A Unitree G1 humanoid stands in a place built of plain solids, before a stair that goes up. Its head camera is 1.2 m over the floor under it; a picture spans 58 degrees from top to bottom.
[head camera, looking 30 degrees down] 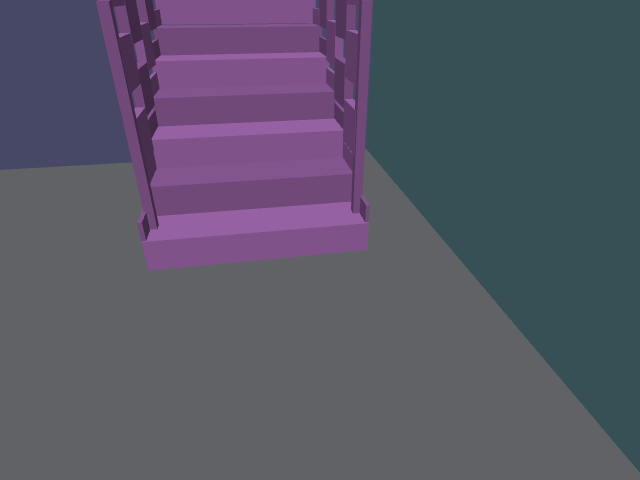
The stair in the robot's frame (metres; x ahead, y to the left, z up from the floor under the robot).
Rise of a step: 0.16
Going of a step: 0.27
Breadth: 1.12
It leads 10 degrees to the left of straight ahead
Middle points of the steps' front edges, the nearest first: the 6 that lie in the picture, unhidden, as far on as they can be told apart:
1.87 0.30 0.16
2.14 0.34 0.33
2.41 0.39 0.49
2.68 0.44 0.66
2.95 0.49 0.82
3.22 0.53 0.99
